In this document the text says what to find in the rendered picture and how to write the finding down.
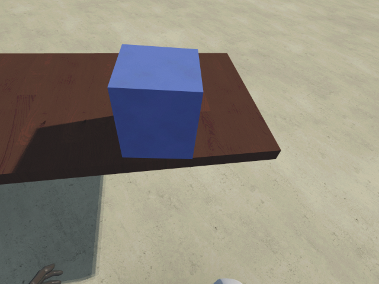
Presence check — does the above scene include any table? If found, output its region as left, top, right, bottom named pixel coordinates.
left=0, top=53, right=281, bottom=185

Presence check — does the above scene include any carton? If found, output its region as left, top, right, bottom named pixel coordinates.
left=107, top=44, right=203, bottom=159

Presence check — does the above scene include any left robot hand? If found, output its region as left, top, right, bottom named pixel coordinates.
left=29, top=264, right=63, bottom=284

